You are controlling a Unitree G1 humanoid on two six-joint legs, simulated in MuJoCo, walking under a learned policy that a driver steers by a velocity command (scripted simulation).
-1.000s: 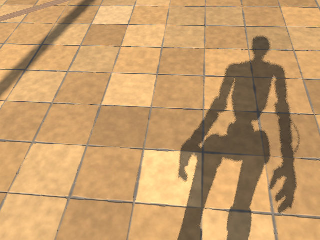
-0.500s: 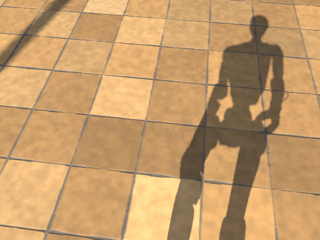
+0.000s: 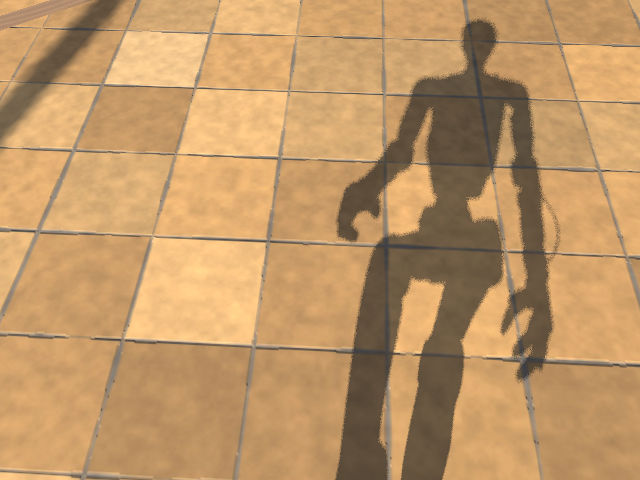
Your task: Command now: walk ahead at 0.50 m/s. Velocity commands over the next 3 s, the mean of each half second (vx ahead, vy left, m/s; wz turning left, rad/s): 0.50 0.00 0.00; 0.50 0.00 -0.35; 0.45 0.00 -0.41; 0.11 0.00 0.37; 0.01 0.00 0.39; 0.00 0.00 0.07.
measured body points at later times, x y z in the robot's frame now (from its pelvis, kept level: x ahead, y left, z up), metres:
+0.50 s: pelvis +0.27 +0.00 +0.01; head +0.30 +0.00 +0.46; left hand +0.17 +0.22 -0.13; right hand +0.46 -0.21 -0.11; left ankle +0.42 +0.10 -0.70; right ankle +0.13 -0.08 -0.72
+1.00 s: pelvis +0.53 +0.02 +0.02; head +0.56 +0.01 +0.46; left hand +0.72 +0.20 -0.12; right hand +0.43 -0.20 -0.13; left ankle +0.43 +0.09 -0.72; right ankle +0.66 -0.13 -0.68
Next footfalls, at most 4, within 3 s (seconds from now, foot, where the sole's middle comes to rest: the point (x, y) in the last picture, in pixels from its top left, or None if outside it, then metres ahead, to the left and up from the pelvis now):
0.56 left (274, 468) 0.47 0.10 -0.76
1.12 right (362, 352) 0.71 -0.11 -0.76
1.62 left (346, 249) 1.01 -0.10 -0.76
2.18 right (416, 275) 0.91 -0.26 -0.76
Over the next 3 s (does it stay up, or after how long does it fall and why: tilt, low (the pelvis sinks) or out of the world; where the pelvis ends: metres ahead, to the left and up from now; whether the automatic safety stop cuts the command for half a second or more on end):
stays up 0.86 -0.14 0.02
